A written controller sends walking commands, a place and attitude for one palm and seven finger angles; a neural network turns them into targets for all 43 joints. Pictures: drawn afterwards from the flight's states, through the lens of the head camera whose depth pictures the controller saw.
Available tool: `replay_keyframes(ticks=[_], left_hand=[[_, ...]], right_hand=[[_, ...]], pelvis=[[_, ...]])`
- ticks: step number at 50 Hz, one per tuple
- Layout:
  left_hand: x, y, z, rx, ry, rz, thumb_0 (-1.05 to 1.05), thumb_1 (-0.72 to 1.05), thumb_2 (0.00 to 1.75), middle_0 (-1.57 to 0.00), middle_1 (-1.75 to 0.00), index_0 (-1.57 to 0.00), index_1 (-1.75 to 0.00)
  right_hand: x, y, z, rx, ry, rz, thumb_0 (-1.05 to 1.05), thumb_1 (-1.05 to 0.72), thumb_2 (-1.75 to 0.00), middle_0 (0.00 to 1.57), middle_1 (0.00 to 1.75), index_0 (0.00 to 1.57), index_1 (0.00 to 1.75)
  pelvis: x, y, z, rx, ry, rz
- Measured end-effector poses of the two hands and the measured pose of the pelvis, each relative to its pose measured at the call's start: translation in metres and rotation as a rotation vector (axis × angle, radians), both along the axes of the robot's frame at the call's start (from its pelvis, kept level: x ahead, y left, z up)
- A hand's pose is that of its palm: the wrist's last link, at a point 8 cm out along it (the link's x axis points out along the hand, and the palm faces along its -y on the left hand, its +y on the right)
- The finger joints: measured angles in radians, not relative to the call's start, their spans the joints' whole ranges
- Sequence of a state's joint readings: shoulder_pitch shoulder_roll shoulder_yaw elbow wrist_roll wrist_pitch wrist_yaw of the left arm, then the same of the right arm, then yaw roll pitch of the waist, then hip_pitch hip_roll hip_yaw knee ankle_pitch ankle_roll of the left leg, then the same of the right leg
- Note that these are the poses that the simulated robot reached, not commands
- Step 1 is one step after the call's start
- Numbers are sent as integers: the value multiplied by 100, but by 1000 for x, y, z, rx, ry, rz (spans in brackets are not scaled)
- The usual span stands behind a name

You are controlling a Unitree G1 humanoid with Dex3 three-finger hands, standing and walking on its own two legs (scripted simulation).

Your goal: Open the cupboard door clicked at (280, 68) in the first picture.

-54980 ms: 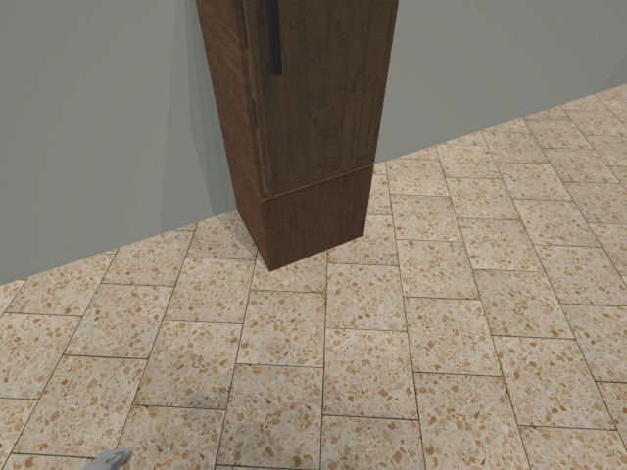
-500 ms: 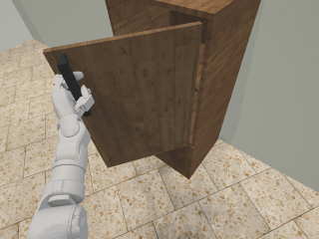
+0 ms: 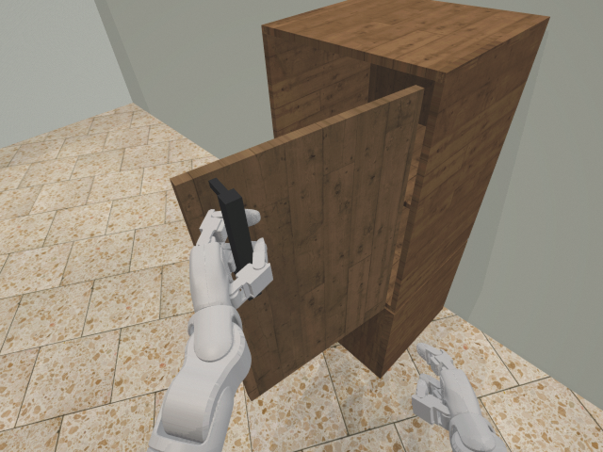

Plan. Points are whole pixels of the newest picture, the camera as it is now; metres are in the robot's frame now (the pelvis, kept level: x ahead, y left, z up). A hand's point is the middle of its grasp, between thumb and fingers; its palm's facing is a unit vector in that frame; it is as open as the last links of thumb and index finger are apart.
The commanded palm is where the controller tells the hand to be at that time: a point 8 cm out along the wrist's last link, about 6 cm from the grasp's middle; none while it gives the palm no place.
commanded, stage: open thumb and fingers to let go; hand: left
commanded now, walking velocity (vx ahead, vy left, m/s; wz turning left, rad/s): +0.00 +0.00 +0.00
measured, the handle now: (235, 242) +0.33 +0.13 +0.15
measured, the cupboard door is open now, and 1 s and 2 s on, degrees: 82 79 80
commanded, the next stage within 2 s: slide the hand sideways off the handle in 0.84 s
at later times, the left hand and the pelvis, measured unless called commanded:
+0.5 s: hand (249, 257) +0.30 +0.10 +0.16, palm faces +0.34 -0.94 +0.00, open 11.9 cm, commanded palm +0.25 +0.14 +0.15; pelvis -0.02 +0.01 +0.00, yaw +0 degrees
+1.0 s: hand (249, 262) +0.29 +0.10 +0.16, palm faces +0.26 -0.96 -0.03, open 15.0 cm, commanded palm +0.25 +0.13 +0.15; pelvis -0.02 +0.02 +0.00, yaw +0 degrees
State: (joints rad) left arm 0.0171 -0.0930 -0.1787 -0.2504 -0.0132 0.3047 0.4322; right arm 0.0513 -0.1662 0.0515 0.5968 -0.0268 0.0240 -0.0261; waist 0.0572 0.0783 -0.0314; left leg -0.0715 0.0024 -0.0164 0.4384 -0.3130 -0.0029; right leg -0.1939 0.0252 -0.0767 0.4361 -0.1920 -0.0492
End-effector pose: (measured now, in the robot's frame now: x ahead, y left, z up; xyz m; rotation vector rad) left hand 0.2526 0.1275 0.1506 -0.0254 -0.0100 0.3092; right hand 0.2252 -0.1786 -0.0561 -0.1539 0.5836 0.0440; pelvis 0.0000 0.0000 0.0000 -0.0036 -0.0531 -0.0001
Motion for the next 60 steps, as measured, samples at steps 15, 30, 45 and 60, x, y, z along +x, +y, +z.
replay_keyframes(ticks=[15, 30, 45, 60], left_hand=[[12, 15, 6, 28, 4, 40, 1, 42, 69, -39, -130, -37, -130], [10, 14, 6, 26, -2, 30, -1, -36, 36, -30, -115, -30, -114], [8, 14, 7, 28, -8, 4, -2, -49, 30, -34, -70, -33, -69], [-3, 33, 6, 87, -28, -451, -2, -50, 30, -22, -38, -13, -38]], right_hand=[[-54, -1, -37, -24, 205, -31, 1, -90, -90, 21, 30, 20, 30], [-66, -12, -32, -62, 177, -75, 1, -91, -90, 20, 30, 20, 30], [-54, 14, -26, -28, 160, -24, 1, -91, -90, 20, 30, 20, 30], [-63, 4, -22, -58, 100, -24, 1, -90, -90, 20, 30, 20, 30]], pelvis=[[-11, 2, 0, 1, -9, 3], [-20, 11, 0, 2, -19, 2], [-21, 16, 0, 0, -20, 4], [-25, 18, -3, 11, -46, 18]])
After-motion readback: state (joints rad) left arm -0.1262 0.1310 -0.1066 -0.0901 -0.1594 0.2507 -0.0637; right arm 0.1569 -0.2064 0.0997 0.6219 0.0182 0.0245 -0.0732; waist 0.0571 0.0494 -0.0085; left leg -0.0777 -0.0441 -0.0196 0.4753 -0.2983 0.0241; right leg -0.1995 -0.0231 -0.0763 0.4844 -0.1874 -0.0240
